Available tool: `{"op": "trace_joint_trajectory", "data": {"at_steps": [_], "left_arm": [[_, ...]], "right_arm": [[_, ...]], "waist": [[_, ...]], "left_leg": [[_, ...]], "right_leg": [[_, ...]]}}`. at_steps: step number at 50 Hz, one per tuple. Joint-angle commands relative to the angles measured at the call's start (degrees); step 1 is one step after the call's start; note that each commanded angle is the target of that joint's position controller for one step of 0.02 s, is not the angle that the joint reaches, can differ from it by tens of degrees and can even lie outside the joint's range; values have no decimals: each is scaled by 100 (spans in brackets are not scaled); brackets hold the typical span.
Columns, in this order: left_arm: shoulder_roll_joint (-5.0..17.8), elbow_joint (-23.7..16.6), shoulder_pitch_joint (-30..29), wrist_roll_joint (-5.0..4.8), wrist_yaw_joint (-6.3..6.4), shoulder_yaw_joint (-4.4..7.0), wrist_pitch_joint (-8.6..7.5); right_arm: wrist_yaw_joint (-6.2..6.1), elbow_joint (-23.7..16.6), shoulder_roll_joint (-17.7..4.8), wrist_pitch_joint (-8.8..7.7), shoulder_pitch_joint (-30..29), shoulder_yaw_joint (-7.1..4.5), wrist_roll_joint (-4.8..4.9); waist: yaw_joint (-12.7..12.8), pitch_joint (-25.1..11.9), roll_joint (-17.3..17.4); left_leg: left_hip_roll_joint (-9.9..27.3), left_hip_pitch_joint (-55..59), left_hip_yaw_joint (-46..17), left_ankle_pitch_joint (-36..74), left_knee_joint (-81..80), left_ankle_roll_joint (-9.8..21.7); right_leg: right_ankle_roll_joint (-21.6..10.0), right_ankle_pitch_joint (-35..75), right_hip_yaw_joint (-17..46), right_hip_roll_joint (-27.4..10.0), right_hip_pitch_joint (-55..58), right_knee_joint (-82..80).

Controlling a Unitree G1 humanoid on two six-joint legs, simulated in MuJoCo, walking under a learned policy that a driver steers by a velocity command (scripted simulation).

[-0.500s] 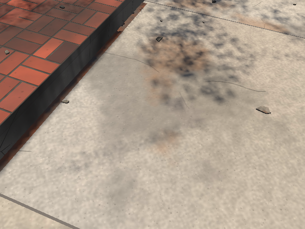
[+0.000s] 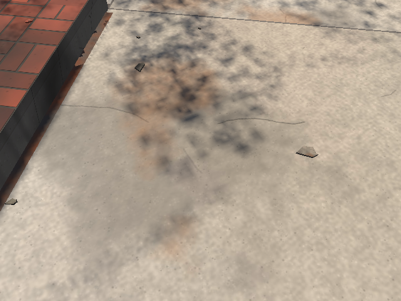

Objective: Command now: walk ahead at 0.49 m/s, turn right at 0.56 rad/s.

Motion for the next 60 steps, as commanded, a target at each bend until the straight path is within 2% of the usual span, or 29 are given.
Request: {"op": "trace_joint_trajectory", "data": {"at_steps": [1,4,7,10,12,13,14,15,16,17,18,22,28,34,36,37,38,39,40,41,42,43,44,45,47,51,55,58,60], "left_arm": [[946,-496,-241,-34,127,239,-93],[993,-425,107,-87,179,257,-16],[960,-339,389,-133,193,253,40],[938,-357,420,-98,232,256,106],[734,-432,290,-60,221,185,124],[372,-543,279,13,191,49,93],[61,-702,1088,-143,175,-59,35],[662,-592,1072,-208,198,26,31],[1012,-648,462,-178,202,129,65],[972,-722,139,-111,215,139,96],[895,-805,-70,-54,198,152,96],[462,-943,-81,-125,115,104,215],[325,-1177,-796,-78,-7,28,179],[355,-1537,-1636,-87,-211,25,142],[600,-1501,-1214,0,-232,159,150],[822,-1310,-455,9,-217,293,149],[1144,-1111,371,10,-123,464,177],[1660,-1056,598,-11,37,523,238],[1963,-1435,306,85,-2,507,179],[1486,-1484,259,86,-42,413,174],[1266,-1429,-31,29,-47,338,145],[1112,-1397,-288,-45,-26,299,140],[1017,-1417,-505,-48,8,266,158],[949,-1429,-683,40,29,221,172],[845,-1303,-793,120,50,168,119],[571,-941,-897,162,111,28,81],[689,-645,-863,289,113,33,107],[941,-479,-748,174,160,122,233],[953,-439,-716,78,235,141,340]], "right_arm": [[-43,-396,-339,51,-34,-75,-69],[6,-605,-214,3,-697,-12,-1],[70,-783,-388,-45,-1033,-56,102],[137,-812,-632,-129,-929,-156,131],[99,-625,-840,-184,-63,-283,92],[46,-556,-1149,-199,803,-372,-11],[52,-344,-1568,-100,1360,-495,-54],[89,-401,-1051,-53,1311,-399,78],[66,-477,-696,-12,1072,-305,93],[60,-506,-602,29,788,-257,45],[59,-463,-484,55,612,-217,22],[75,-301,-443,-5,519,-225,51],[46,-64,-781,44,568,-330,64],[16,173,-1081,219,865,-406,201],[-52,140,-1260,314,794,-459,248],[-87,104,-1281,356,718,-463,274],[-101,49,-1135,337,744,-405,268],[-46,-148,-391,289,1073,-180,-115],[42,-335,-464,173,1542,-69,-45],[83,-321,-1010,121,888,-208,125],[63,-488,-968,122,461,-181,207],[-21,-401,-873,163,449,-170,117],[-79,-398,-933,238,475,-199,41],[-77,-326,-946,334,643,-209,61],[-91,-170,-732,444,936,-160,60],[-96,-94,-330,514,774,-30,45],[-52,-196,-508,581,271,-75,142],[-31,-415,-710,629,19,-164,145],[11,-481,-638,652,53,-172,137]], "waist": [[-164,-107,-266],[159,-168,-427],[271,-229,-569],[113,-313,-751],[-364,-705,-815],[-737,-1487,-298],[-431,-2243,1606],[-546,-1966,1274],[-709,-1198,681],[-630,-746,285],[-534,-391,253],[-286,-136,506],[-430,-25,265],[-587,272,235],[-269,-109,451],[153,-514,427],[586,-960,209],[225,-1488,-1330],[-29,-2875,-1810],[407,-2855,-684],[280,-2009,-526],[41,-1381,-44],[-131,-1118,-144],[-317,-1027,-268],[-447,-1106,-364],[-417,-1162,-543],[-160,-795,-656],[-43,-500,-706],[-60,-453,-677]], "left_leg": [[-80,172,209,1026,-1119,-239],[-422,682,287,2104,-2446,-253],[-556,771,118,2070,-2963,-212],[-612,983,-5,1315,-3297,-6],[-494,2278,56,1150,-3615,335],[438,3748,-770,846,-3478,733],[1729,5674,-3351,-364,-3881,1694],[1860,5567,-4022,-1624,-4192,1638],[1591,4906,-3122,-1500,-4275,1358],[1330,4215,-2336,-704,-4346,1191],[1089,3674,-1781,-40,-4485,1149],[804,2907,-550,938,-4999,1184],[752,3128,627,1908,-5128,1135],[933,3753,1264,2841,-4751,871],[859,3900,1487,5089,-3744,698],[715,3726,1601,5530,-2762,561],[446,2939,1706,4803,-1450,290],[-133,1071,1630,-567,521,-29],[-982,-295,511,-2705,2360,-249],[-592,-509,-151,-2076,2402,-162],[-423,-672,-4,-1590,2044,-90],[-208,-571,50,-1229,1592,-136],[-107,-284,31,-1025,1252,-168],[-48,142,66,-912,1137,-179],[-83,601,223,-716,784,-277],[6,1191,253,267,-754,-336],[-39,1470,235,655,-1685,-248],[-158,1043,339,-212,-1828,-125],[-236,963,456,-453,-2081,-25]], "right_leg": [[-954,893,1237,-1316,-555,-948],[-645,458,1129,-1108,-626,-746],[-561,130,1578,-1290,-130,-388],[-451,156,2147,-1524,499,208],[-198,551,2049,-1237,344,1034],[22,13,1572,-896,-306,2554],[418,-2431,738,-105,-2352,4379],[499,-2510,809,-600,-3144,5234],[555,-1958,735,-796,-3365,5490],[609,-1526,544,-984,-3228,5431],[635,-1234,526,-1132,-3134,5173],[686,-877,289,-1425,-2760,4630],[721,570,59,-1460,-2778,2951],[395,462,-468,-1220,-2429,1684],[188,-15,-835,-766,-1617,1522],[27,229,-919,-510,-666,1194],[-197,1072,-695,-464,753,809],[-630,3518,1114,-1848,2513,1246],[-2054,3404,4027,-3228,3734,715],[-1726,3059,3388,-2898,3357,442],[-1458,2918,2583,-2594,2605,390],[-1175,2840,2085,-2269,1719,304],[-1091,2870,1844,-2117,1031,178],[-1046,3028,1595,-2071,478,39],[-1072,3650,1160,-2010,-45,-53],[-782,3365,329,-1727,-288,-165],[-712,1921,326,-1902,-266,-430],[-771,1452,615,-2213,201,-254],[-742,1485,734,-2350,533,-6]]}}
